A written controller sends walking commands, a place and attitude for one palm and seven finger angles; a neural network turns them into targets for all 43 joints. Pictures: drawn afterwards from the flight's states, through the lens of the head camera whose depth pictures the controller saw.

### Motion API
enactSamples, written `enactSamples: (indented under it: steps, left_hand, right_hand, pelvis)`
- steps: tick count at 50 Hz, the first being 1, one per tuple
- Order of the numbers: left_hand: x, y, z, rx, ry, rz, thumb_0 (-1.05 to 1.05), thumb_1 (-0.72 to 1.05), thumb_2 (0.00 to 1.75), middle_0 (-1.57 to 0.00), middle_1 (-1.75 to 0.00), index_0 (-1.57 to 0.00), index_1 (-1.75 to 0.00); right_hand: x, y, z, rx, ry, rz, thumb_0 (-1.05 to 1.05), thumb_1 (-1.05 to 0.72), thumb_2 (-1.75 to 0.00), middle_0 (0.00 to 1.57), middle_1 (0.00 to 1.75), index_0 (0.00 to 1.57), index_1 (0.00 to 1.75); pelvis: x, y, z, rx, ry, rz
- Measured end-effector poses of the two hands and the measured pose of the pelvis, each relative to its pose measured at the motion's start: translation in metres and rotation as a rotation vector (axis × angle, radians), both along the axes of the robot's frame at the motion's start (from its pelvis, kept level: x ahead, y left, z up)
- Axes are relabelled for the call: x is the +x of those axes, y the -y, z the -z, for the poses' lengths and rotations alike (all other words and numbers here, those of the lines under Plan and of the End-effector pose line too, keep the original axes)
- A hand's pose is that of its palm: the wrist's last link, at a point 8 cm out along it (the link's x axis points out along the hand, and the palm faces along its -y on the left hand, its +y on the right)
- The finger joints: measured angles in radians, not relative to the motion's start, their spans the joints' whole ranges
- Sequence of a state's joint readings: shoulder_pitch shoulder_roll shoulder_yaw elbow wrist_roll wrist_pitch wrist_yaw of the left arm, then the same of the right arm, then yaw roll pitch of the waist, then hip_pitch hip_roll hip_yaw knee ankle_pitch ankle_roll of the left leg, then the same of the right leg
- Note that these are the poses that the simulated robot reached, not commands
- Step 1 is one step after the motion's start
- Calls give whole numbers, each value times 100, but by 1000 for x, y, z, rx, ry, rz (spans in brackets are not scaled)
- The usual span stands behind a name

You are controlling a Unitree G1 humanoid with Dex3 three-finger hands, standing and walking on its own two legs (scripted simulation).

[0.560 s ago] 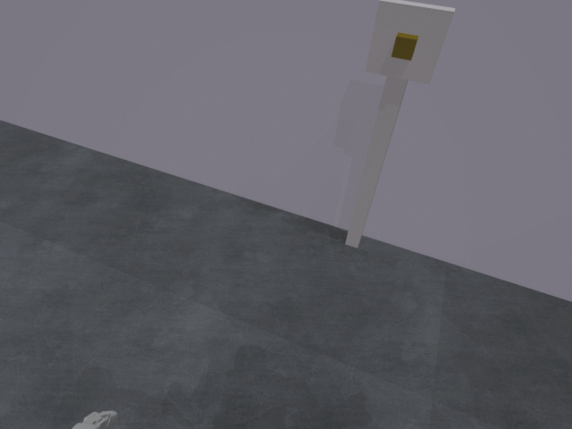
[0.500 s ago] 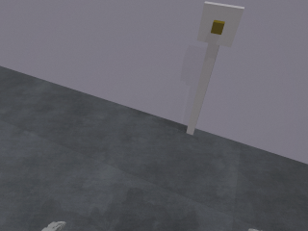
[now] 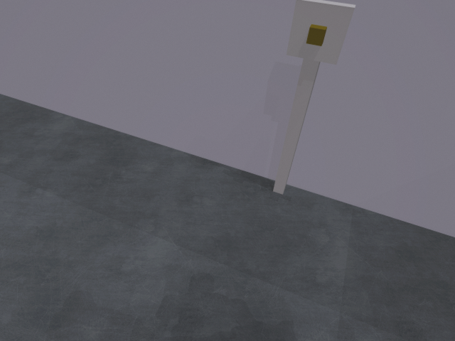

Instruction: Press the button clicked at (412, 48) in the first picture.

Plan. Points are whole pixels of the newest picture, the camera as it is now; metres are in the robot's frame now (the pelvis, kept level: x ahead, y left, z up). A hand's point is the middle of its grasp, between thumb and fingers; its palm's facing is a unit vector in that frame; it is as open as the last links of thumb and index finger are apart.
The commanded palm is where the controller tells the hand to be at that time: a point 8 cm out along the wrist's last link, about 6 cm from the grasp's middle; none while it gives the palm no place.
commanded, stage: stand and wait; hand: left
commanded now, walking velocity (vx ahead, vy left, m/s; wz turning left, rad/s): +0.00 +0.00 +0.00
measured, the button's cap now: (316, 34) +1.00 -0.24 +0.12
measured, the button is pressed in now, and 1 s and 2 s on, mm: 0 0 0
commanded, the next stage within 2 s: look at it before walking up in 0.28 s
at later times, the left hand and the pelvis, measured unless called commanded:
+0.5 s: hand out of the picture +0.08 +0.23 -0.15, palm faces -0.05 -0.94 -0.33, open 7.4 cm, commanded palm none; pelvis +0.00 -0.01 +0.00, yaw +0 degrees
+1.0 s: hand out of the picture +0.08 +0.24 -0.15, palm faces -0.04 -0.94 -0.33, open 7.4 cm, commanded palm none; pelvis +0.01 -0.01 +0.00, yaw +0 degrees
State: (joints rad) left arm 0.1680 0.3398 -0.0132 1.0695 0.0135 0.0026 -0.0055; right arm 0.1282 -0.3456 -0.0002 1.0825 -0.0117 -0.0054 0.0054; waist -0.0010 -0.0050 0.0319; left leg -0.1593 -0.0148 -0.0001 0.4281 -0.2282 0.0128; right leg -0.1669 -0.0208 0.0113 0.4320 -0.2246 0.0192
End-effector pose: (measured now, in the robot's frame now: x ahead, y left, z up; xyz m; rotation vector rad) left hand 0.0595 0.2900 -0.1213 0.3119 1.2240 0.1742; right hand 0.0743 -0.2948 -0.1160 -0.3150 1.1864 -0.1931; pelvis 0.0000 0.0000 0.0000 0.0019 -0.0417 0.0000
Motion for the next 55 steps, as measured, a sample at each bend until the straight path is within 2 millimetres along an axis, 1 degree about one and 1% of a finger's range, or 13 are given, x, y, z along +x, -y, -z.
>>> enactSamples:
  steps: [8,18,28,47,55]
  left_hand:
    - [2,3,-3,6,8,7,1,90,90,-20,-30,-20,-30]
    - [13,9,-5,2,34,22,1,90,90,-20,-30,-20,-30]
    - [16,11,-4,-4,29,22,1,90,90,-20,-30,-20,-30]
    - [15,7,-3,-1,10,8,1,90,90,-20,-30,-20,-30]
    - [15,8,-2,4,-1,5,1,90,90,-20,-30,-20,-30]
  right_hand:
    - [-14,6,2,4,-25,16,0,-90,-90,20,30,20,30]
    - [-16,7,2,11,-27,20,0,-90,-90,20,30,20,30]
    - [-13,7,1,10,-31,18,0,-90,-90,20,30,20,30]
    - [6,5,-2,4,-12,4,0,-90,-90,20,30,20,30]
    - [10,3,0,4,5,17,0,-90,-90,20,30,20,30]
  pelvis:
    - [-3,5,-1,0,1,3]
    - [-5,8,-2,0,-2,5]
    - [-2,8,-2,0,-8,5]
    - [6,7,-4,0,-8,4]
    - [6,7,-2,2,-11,28]
